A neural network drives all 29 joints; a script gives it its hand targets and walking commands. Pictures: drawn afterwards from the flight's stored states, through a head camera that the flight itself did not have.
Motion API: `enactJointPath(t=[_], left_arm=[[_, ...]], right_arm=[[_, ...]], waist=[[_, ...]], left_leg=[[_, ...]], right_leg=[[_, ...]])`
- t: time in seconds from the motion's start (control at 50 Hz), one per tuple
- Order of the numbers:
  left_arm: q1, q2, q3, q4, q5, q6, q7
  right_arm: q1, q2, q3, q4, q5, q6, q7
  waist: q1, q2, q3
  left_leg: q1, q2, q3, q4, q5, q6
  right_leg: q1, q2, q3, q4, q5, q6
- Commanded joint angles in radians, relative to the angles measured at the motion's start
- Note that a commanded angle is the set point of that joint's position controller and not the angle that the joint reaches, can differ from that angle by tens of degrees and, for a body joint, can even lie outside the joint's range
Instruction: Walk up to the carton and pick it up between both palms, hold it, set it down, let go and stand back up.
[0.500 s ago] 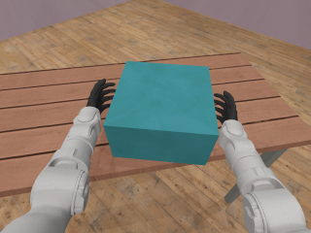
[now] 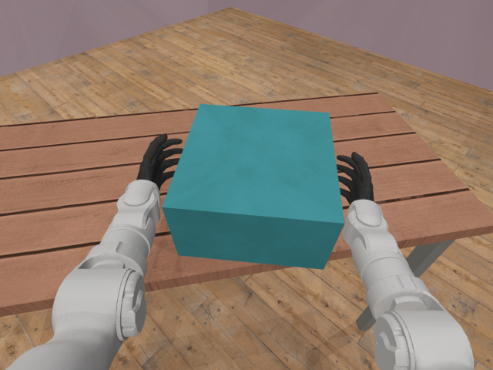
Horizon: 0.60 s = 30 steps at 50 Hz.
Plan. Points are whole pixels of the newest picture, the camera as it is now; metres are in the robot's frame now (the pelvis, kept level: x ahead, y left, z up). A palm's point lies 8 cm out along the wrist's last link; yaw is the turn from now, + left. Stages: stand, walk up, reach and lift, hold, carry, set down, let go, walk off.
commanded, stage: reach and lift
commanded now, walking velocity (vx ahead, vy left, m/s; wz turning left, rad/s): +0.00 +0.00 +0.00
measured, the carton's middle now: (257, 180) +0.46 -0.06 +0.06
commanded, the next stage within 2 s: none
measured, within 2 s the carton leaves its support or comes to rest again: leaves its support in 0.40 s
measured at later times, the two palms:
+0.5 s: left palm (150, 177) +0.43 +0.13 +0.12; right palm (363, 201) +0.35 -0.22 +0.10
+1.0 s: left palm (140, 188) +0.40 +0.14 +0.13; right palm (363, 203) +0.34 -0.21 +0.10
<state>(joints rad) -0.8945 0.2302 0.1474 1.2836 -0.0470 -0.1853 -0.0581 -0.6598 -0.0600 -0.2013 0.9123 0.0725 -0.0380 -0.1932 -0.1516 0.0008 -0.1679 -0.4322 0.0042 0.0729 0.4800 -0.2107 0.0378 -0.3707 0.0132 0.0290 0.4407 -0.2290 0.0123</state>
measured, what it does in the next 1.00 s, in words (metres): stands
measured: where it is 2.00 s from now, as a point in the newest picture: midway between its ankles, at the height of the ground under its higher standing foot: outside the picture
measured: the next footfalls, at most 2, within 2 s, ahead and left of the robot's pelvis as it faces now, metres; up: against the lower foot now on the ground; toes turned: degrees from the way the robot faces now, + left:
none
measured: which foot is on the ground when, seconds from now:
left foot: down 0.00-1.00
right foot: down 0.00-1.00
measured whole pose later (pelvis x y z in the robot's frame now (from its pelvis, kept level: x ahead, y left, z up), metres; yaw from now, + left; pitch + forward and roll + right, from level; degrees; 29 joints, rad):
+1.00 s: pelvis -0.02 +0.00 +0.00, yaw +1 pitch +6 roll -1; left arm -0.82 0.22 0.01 1.17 -0.06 -0.12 0.03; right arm -0.64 -0.08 -0.20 0.97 0.08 -0.06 -0.16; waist -0.12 0.00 -0.19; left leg -0.39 0.00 0.06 0.48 -0.19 0.04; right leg -0.33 0.01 0.02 0.44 -0.21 0.01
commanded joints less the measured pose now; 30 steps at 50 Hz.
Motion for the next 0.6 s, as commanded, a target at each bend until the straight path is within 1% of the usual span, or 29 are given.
enactJointPath(t=[0.0,0.02,0.04,0.06,0.08,0.1,0.12,0.16,0.18,0.2,0.22,0.24,0.26,0.28,0.3,0.32,0.34,0.36,0.38,0.4,0.42,0.44,0.46,0.48,0.5,0.52,0.54,0.56,0.58], left_arm=[[-0.637,-0.616,-0.17,-0.129,0.084,-0.074,-0.158],[-0.664,-0.624,-0.21,-0.156,0.05,-0.083,-0.15],[-0.664,-0.613,-0.202,-0.141,0.065,-0.081,-0.153],[-0.7,-0.631,-0.231,-0.136,0.046,-0.087,-0.141],[-0.689,-0.631,-0.222,-0.139,0.046,-0.087,-0.139],[-0.713,-0.613,-0.219,-0.154,0.042,-0.085,-0.138],[-0.712,-0.628,-0.214,-0.123,0.037,-0.086,-0.141],[-0.729,-0.618,-0.208,-0.128,0.039,-0.092,-0.141],[-0.716,-0.635,-0.217,-0.159,0.035,-0.094,-0.137],[-0.762,-0.665,-0.242,-0.17,0.023,-0.104,-0.134],[-0.753,-0.671,-0.265,-0.192,0.016,-0.113,-0.124],[-0.756,-0.68,-0.28,-0.191,0.004,-0.118,-0.117],[-0.728,-0.669,-0.28,-0.198,0.005,-0.113,-0.117],[-0.733,-0.67,-0.279,-0.19,0.018,-0.116,-0.116],[-0.741,-0.654,-0.267,-0.2,0.012,-0.12,-0.115],[-0.723,-0.665,-0.241,-0.193,0.019,-0.124,-0.112],[-0.741,-0.645,-0.226,-0.199,0.031,-0.134,-0.113],[-0.736,-0.661,-0.239,-0.221,0.018,-0.136,-0.11],[-0.717,-0.671,-0.248,-0.229,0.016,-0.142,-0.106],[-0.761,-0.687,-0.249,-0.246,0.025,-0.148,-0.1],[-0.74,-0.677,-0.249,-0.264,0.041,-0.153,-0.093],[-0.762,-0.68,-0.25,-0.241,0.029,-0.156,-0.093],[-0.765,-0.663,-0.222,-0.23,0.054,-0.159,-0.091],[-0.757,-0.667,-0.23,-0.257,0.049,-0.164,-0.088],[-0.79,-0.68,-0.25,-0.28,0.047,-0.166,-0.088],[-0.769,-0.681,-0.24,-0.255,0.058,-0.167,-0.082],[-0.762,-0.687,-0.241,-0.264,0.05,-0.166,-0.076],[-0.749,-0.682,-0.229,-0.215,0.061,-0.158,-0.074],[-0.725,-0.707,-0.25,-0.26,0.053,-0.159,-0.063]], right_arm=[[-0.705,0.629,0.236,-0.226,-0.104,-0.098,0.178],[-0.706,0.614,0.237,-0.232,-0.091,-0.098,0.18],[-0.72,0.617,0.23,-0.237,-0.095,-0.091,0.184],[-0.735,0.613,0.252,-0.236,-0.082,-0.094,0.183],[-0.75,0.613,0.253,-0.245,-0.084,-0.098,0.186],[-0.737,0.618,0.251,-0.245,-0.089,-0.093,0.184],[-0.763,0.607,0.233,-0.241,-0.082,-0.09,0.185],[-0.757,0.602,0.209,-0.22,-0.085,-0.1,0.184],[-0.748,0.619,0.23,-0.233,-0.092,-0.103,0.184],[-0.782,0.64,0.232,-0.249,-0.087,-0.114,0.182],[-0.777,0.624,0.238,-0.256,-0.085,-0.132,0.18],[-0.803,0.641,0.267,-0.268,-0.062,-0.134,0.184],[-0.754,0.63,0.276,-0.244,-0.069,-0.126,0.179],[-0.777,0.63,0.284,-0.279,-0.074,-0.136,0.179],[-0.779,0.646,0.285,-0.265,-0.055,-0.131,0.18],[-0.784,0.648,0.314,-0.295,-0.071,-0.145,0.179],[-0.811,0.648,0.297,-0.275,-0.076,-0.148,0.182],[-0.807,0.666,0.326,-0.3,-0.073,-0.156,0.178],[-0.809,0.658,0.321,-0.31,-0.072,-0.17,0.178],[-0.871,0.665,0.322,-0.318,-0.065,-0.187,0.178],[-0.803,0.642,0.301,-0.272,-0.089,-0.189,0.18],[-0.824,0.636,0.285,-0.257,-0.087,-0.193,0.181],[-0.827,0.627,0.286,-0.258,-0.099,-0.205,0.18],[-0.784,0.626,0.285,-0.231,-0.111,-0.206,0.181],[-0.821,0.627,0.284,-0.236,-0.1,-0.222,0.181],[-0.842,0.598,0.266,-0.219,-0.104,-0.233,0.182],[-0.836,0.605,0.273,-0.222,-0.103,-0.247,0.182],[-0.874,0.558,0.259,-0.213,-0.097,-0.244,0.185],[-0.863,0.572,0.284,-0.232,-0.09,-0.25,0.191]], waist=[[-0.011,0.08,-0.531],[-0.031,0.079,-0.532],[-0.018,0.09,-0.529],[-0.023,0.083,-0.524],[-0.012,0.082,-0.514],[-0.016,0.075,-0.539],[-0.025,0.078,-0.501],[-0.028,0.079,-0.503],[-0.016,0.081,-0.532],[-0.023,0.09,-0.577],[-0.043,0.098,-0.579],[-0.012,0.107,-0.594],[-0.026,0.093,-0.562],[-0.02,0.099,-0.604],[-0.012,0.09,-0.591],[-0.004,0.074,-0.597],[0.002,0.068,-0.591],[0.001,0.058,-0.627],[0.011,0.062,-0.606],[0.004,0.083,-0.648],[0.009,0.088,-0.623],[-0.01,0.092,-0.629],[0.015,0.089,-0.612],[0.011,0.093,-0.584],[-0.011,0.104,-0.62],[-0.005,0.112,-0.601],[0.006,0.111,-0.623],[0.001,0.119,-0.573],[0.01,0.096,-0.594]], left_leg=[[0.395,0.0,-0.106,-0.033,0.344,-0.067],[0.424,0.003,-0.115,-0.027,0.367,-0.076],[0.441,0.009,-0.115,-0.028,0.373,-0.074],[0.446,0.015,-0.125,-0.017,0.387,-0.077],[0.437,0.009,-0.112,-0.021,0.374,-0.082],[0.43,0.004,-0.11,-0.021,0.348,-0.077],[0.419,0.007,-0.111,-0.029,0.308,-0.079],[0.412,0.011,-0.107,-0.024,0.3,-0.071],[0.417,0.01,-0.105,-0.036,0.322,-0.08],[0.436,0.016,-0.114,-0.02,0.351,-0.082],[0.464,0.025,-0.126,-0.016,0.404,-0.089],[0.471,0.023,-0.124,0.003,0.455,-0.099],[0.473,0.028,-0.124,-0.011,0.439,-0.09],[0.476,0.017,-0.12,0.002,0.45,-0.095],[0.442,0.013,-0.111,0.002,0.425,-0.087],[0.434,0.01,-0.115,-0.01,0.414,-0.078],[0.405,0.003,-0.106,-0.015,0.392,-0.071],[0.398,0.003,-0.107,-0.018,0.408,-0.074],[0.401,0.003,-0.112,-0.011,0.435,-0.077],[0.422,0.006,-0.116,-0.014,0.45,-0.079],[0.459,0.013,-0.122,-0.02,0.476,-0.085],[0.463,0.015,-0.119,-0.009,0.475,-0.085],[0.451,0.015,-0.113,-0.016,0.465,-0.08],[0.456,0.017,-0.108,-0.021,0.479,-0.081],[0.492,0.014,-0.113,-0.017,0.514,-0.093],[0.498,0.019,-0.114,-0.012,0.529,-0.092],[0.527,0.021,-0.118,-0.004,0.541,-0.092],[0.527,0.028,-0.119,-0.015,0.541,-0.095],[0.535,0.024,-0.117,-0.013,0.563,-0.092]], right_leg=[[0.171,-0.001,-0.056,-0.062,0.607,0.009],[0.145,0.004,-0.064,-0.059,0.596,0.008],[0.125,0.006,-0.061,-0.078,0.543,0.002],[0.108,0.013,-0.068,-0.079,0.54,-0.005],[0.112,0.013,-0.068,-0.079,0.515,-0.005],[0.117,0.009,-0.06,-0.079,0.511,-0.002],[0.109,0.008,-0.061,-0.088,0.46,-0.006],[0.091,0.003,-0.064,-0.078,0.477,-0.002],[0.111,0.009,-0.063,-0.084,0.473,-0.004],[0.095,0.013,-0.07,-0.079,0.474,-0.008],[0.087,0.023,-0.077,-0.082,0.497,-0.012],[0.088,0.025,-0.077,-0.083,0.495,-0.013],[0.102,0.025,-0.069,-0.094,0.494,-0.015],[0.109,0.024,-0.069,-0.093,0.52,-0.016],[0.123,0.012,-0.063,-0.082,0.538,-0.01],[0.154,0.007,-0.053,-0.075,0.594,-0.003],[0.166,0.002,-0.055,-0.072,0.591,-0.002],[0.207,0.003,-0.044,-0.058,0.648,0.0],[0.205,0.012,-0.051,-0.054,0.651,0.003],[0.195,0.01,-0.052,-0.067,0.638,-0.001],[0.172,0.014,-0.063,-0.077,0.615,-0.001],[0.159,0.018,-0.065,-0.082,0.585,-0.009],[0.14,0.018,-0.062,-0.089,0.566,-0.011],[0.163,0.015,-0.065,-0.075,0.602,-0.005],[0.159,0.021,-0.064,-0.084,0.606,-0.004],[0.134,0.03,-0.085,-0.093,0.533,-0.013],[0.141,0.032,-0.078,-0.096,0.542,-0.015],[0.109,0.034,-0.084,-0.112,0.471,-0.019],[0.127,0.043,-0.077,-0.118,0.485,-0.027]])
